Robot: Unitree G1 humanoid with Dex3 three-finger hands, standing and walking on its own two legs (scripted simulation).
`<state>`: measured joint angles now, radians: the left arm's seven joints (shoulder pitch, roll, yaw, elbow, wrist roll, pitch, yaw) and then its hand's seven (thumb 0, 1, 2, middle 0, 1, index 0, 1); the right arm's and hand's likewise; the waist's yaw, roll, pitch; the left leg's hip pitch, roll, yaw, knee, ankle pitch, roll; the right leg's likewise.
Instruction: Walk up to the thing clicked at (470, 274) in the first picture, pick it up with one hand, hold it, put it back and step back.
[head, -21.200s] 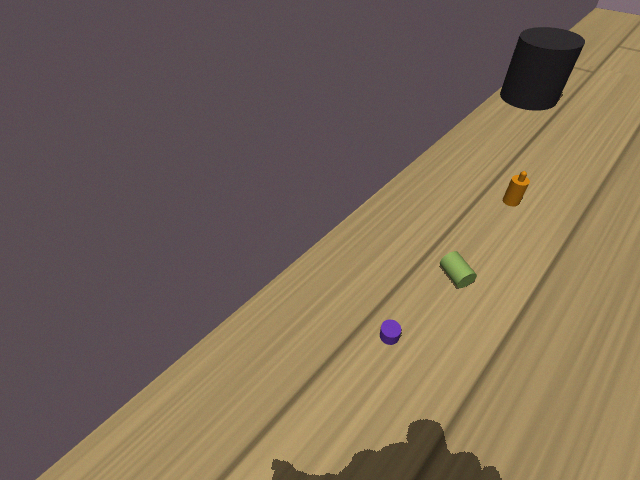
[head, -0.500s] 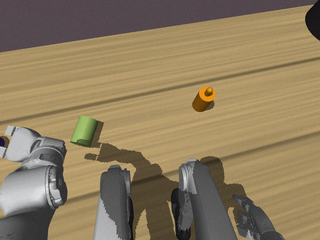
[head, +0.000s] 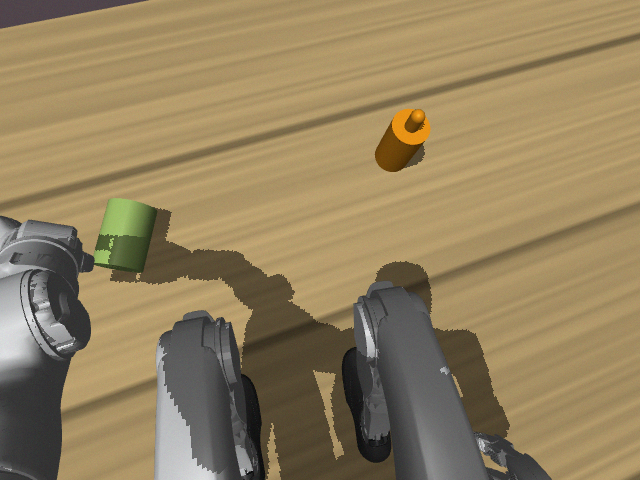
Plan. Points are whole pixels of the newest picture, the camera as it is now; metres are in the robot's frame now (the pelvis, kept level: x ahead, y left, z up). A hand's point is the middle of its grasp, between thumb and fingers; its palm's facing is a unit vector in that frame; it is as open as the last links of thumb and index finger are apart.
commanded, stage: rise first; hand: left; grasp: from above
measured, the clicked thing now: (125, 236) +0.49 +0.31 -0.34
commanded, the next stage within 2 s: approach in 0.78 s
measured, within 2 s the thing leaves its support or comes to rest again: neither
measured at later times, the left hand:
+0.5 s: hand (57, 259) +0.42 +0.34 -0.19, palm faces -0.01 -0.45 -0.89, open 13.8 cm
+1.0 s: hand (77, 254) +0.43 +0.33 -0.21, palm faces -0.03 -0.43 -0.90, open 13.7 cm
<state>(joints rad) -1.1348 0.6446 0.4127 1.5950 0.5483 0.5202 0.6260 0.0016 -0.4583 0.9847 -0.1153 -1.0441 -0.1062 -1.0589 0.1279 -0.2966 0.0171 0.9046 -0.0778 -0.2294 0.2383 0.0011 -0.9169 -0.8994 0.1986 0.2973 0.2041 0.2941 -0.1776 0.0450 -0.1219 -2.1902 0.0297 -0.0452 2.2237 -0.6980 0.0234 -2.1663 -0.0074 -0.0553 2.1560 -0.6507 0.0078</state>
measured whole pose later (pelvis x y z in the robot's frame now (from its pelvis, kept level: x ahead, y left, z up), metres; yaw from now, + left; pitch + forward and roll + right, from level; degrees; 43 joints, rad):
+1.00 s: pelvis -0.01 -0.01 -0.05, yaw -4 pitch +34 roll -8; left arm -1.24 0.85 0.51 1.73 0.61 0.49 0.72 0.00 -0.48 0.97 -0.13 -1.04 -0.11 -1.06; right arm 0.13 -0.37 0.10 0.85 -0.14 -0.22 0.35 0.00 -0.93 -0.90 0.20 0.30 0.20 0.29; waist -0.27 0.01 0.04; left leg -2.31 0.04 -0.12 2.40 -0.70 0.01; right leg -2.27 0.01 -0.12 2.29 -0.63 -0.01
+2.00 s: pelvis +0.00 +0.00 -0.08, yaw -9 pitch +31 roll -14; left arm -1.36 1.05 0.43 1.73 0.41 0.49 0.91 0.00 -0.48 0.96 -0.03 -1.04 -0.08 -1.08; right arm 0.12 -0.44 0.30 0.71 -0.12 -0.21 0.52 0.00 -0.94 -0.91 0.19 0.30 0.20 0.29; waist -0.41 -0.10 0.21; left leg -2.36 0.03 -0.24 2.54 -0.76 0.00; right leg -2.27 0.02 -0.22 2.35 -0.64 0.00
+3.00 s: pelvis +0.01 +0.00 -0.08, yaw -11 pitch +31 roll -16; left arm -1.28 1.10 0.38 1.70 0.39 0.45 0.87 0.00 -0.29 1.08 -0.13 -1.03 -0.18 -1.12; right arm 0.10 -0.45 0.36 0.64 -0.12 -0.21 0.50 -0.01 -0.94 -0.91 0.19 0.30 0.20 0.29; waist -0.42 -0.12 0.23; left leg -2.36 0.04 -0.27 2.57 -0.78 0.00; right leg -2.27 0.04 -0.24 2.35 -0.65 0.02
